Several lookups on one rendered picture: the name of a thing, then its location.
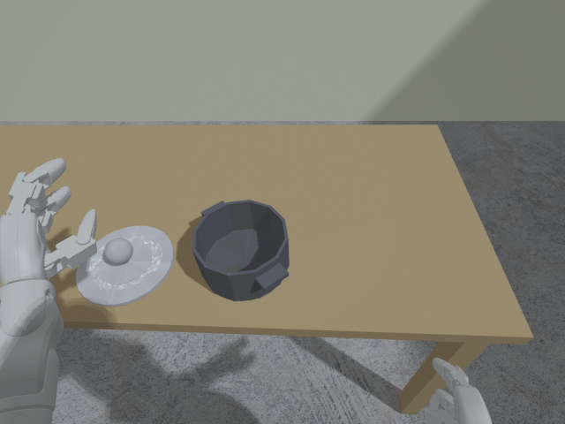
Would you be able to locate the pot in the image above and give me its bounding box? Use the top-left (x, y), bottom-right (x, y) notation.
top-left (192, 200), bottom-right (290, 301)

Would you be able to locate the left robot forearm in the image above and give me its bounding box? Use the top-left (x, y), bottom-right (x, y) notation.
top-left (0, 278), bottom-right (64, 424)

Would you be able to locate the robot left hand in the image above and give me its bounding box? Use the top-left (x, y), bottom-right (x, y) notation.
top-left (0, 158), bottom-right (97, 287)

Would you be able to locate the knob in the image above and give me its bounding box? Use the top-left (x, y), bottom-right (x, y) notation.
top-left (104, 238), bottom-right (133, 264)

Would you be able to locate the lid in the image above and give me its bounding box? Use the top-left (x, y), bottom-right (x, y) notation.
top-left (76, 226), bottom-right (174, 307)

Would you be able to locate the robot right hand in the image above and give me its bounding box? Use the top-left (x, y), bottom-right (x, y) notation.
top-left (424, 358), bottom-right (493, 424)

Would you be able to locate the table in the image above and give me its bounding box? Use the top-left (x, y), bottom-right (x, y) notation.
top-left (0, 125), bottom-right (534, 414)

